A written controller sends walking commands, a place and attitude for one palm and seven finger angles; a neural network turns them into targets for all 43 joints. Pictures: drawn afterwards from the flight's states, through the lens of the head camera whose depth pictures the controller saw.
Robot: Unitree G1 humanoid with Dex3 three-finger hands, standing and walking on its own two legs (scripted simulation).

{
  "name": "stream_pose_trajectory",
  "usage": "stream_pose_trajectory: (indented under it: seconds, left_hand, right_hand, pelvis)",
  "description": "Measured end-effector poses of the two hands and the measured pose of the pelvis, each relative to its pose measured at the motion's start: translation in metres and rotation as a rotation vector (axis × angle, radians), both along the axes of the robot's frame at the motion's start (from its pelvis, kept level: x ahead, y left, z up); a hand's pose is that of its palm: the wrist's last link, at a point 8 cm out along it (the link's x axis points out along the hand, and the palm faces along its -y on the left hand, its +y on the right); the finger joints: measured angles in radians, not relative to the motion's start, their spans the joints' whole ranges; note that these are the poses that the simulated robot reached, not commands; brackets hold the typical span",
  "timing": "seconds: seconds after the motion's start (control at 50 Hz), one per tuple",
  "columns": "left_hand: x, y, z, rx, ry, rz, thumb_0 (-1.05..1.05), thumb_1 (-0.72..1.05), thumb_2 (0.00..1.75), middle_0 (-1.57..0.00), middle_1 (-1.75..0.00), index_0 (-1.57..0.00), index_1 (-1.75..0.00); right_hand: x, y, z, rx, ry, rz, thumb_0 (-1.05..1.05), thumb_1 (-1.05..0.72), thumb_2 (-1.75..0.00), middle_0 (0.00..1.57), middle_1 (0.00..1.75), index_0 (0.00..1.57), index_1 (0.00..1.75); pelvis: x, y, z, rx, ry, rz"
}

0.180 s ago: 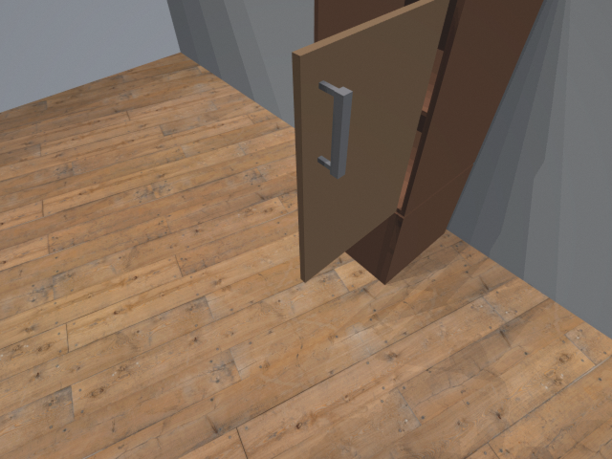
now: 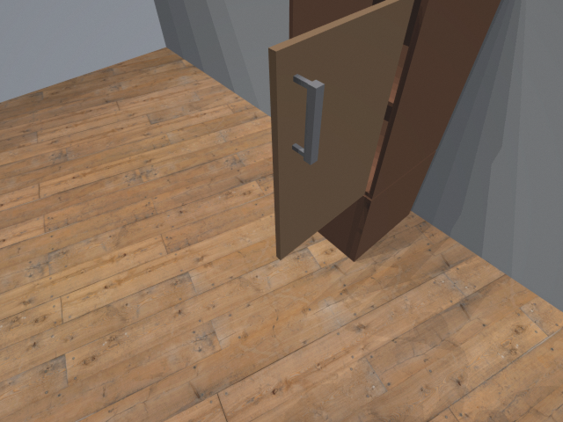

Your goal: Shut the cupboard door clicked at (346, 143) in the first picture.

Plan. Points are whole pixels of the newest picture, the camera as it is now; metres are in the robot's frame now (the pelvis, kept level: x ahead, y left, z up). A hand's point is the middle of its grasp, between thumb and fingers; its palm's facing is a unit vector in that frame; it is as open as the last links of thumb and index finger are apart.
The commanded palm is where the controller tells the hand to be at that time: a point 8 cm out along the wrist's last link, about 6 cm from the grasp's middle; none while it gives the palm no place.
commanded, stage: stand and wait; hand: left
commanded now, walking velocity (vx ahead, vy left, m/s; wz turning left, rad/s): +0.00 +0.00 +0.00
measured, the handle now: (305, 121) +0.60 -0.01 +0.11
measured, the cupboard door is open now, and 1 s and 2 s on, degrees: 91 91 91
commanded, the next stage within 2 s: look at it before walking up in 0.14 s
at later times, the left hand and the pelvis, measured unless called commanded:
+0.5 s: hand out of the picture -0.01 +0.17 -0.18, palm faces +0.03 -0.98 -0.18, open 7.4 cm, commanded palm none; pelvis +0.00 +0.00 +0.00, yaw +0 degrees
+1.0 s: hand out of the picture +0.00 +0.18 -0.18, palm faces +0.01 -0.98 -0.18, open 7.4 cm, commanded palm none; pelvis +0.00 +0.01 +0.00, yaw -2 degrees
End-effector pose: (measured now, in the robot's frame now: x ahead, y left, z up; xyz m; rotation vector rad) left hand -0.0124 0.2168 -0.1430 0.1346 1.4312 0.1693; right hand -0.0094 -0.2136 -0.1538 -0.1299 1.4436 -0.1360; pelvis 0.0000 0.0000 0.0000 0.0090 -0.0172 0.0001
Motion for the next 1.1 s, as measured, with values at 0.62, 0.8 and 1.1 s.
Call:
stream_pose_trajectory:
  seconds: [0.62,0.8,1.1]
  left_hand:
    - [0.001,0.006,-0.002,-0.009,0.006,-0.004,0.0,0.9,0.9,-0.2,-0.3,-0.2,-0.3]
    - [0.002,0.009,-0.002,-0.009,0.002,-0.008,0.0,0.9,0.9,-0.2,-0.3,-0.2,-0.3]
    - [0.013,0.024,-0.008,-0.004,0.032,-0.06,0.0,0.9,0.9,-0.21,-0.3,-0.2,-0.3]
  right_hand:
    - [-0.001,0.007,0.003,-0.007,0.004,-0.008,0.01,-0.91,-0.9,0.2,0.3,0.2,0.3]
    - [0.0,0.008,0.004,-0.013,-0.002,-0.009,0.01,-0.91,-0.9,0.2,0.3,0.2,0.3]
    - [-0.004,0.003,-0.001,-0.051,-0.035,-0.098,0.01,-0.91,-0.9,0.2,0.3,0.2,0.3]
  pelvis:
    - [0.003,0.006,0.001,-0.002,-0.001,-0.004]
    - [0.002,0.009,0.001,-0.003,-0.002,-0.006]
    - [-0.008,0.015,-0.007,-0.005,0.012,-0.092]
